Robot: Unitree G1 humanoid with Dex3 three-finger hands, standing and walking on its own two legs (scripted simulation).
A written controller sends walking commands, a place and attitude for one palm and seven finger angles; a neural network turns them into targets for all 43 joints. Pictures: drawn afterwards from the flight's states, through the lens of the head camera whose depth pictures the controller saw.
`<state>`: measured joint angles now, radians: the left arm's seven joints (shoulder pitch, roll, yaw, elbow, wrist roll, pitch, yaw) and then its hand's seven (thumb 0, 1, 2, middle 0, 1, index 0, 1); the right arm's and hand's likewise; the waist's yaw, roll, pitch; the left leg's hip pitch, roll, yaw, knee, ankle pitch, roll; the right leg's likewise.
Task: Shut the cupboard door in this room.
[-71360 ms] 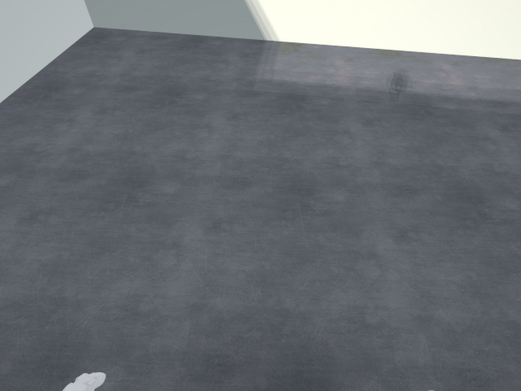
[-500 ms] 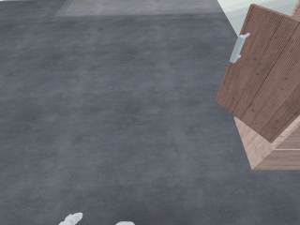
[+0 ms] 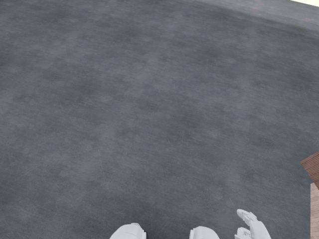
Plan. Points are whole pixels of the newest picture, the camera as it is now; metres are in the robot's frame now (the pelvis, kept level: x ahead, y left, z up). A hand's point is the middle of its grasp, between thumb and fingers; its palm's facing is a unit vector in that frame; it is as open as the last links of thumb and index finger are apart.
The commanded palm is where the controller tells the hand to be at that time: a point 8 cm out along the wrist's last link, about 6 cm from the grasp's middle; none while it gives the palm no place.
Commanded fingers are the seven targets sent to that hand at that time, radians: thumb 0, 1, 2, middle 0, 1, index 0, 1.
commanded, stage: turn to face it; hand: left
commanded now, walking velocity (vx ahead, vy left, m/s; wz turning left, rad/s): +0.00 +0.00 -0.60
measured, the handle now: out of the picture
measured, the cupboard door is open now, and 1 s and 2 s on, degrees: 37 37 37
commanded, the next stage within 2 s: none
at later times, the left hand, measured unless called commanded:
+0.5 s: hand (117, 198) +0.22 +0.15 -0.15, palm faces -0.19 -0.95 -0.23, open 7.3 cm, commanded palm none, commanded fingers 0.00 0.90 0.90 -0.20 -0.30 -0.20 -0.30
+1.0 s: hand (141, 152) +0.38 +0.10 -0.14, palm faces -0.53 -0.80 -0.28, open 7.4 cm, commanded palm none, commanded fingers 0.00 0.90 0.90 -0.20 -0.30 -0.20 -0.30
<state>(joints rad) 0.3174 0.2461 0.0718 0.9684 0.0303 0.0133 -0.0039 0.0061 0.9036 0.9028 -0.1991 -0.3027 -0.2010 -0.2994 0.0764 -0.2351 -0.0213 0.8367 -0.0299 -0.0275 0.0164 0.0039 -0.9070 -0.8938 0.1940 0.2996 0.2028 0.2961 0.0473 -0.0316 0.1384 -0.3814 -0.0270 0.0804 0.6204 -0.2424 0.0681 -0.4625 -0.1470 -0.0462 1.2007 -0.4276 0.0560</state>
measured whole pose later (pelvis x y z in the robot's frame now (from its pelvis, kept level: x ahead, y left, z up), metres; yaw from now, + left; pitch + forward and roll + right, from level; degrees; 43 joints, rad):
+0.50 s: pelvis +0.12 -0.02 +0.02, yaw -14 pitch +1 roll +1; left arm 0.21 0.18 0.06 0.93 0.03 0.03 0.01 0.00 0.91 0.90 -0.20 -0.30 -0.21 -0.30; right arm 0.16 -0.21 -0.05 0.94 -0.01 0.04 -0.02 0.01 -0.91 -0.89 0.19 0.30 0.20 0.30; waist 0.01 -0.02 0.10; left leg -0.41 0.02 0.01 0.92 -0.46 -0.05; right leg -0.33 0.04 0.06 0.49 -0.18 -0.03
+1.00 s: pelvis +0.16 -0.01 +0.00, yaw -33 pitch +1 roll -1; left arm 0.12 0.25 0.06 0.85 0.02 0.03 -0.02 0.00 0.90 0.90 -0.20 -0.30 -0.20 -0.30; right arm 0.21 -0.27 -0.05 0.91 -0.02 0.05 -0.02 0.01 -0.90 -0.89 0.20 0.30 0.21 0.30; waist -0.02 0.05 0.12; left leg -0.37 0.12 0.07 0.97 -0.53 -0.06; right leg -0.29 0.01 -0.04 0.60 -0.32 -0.02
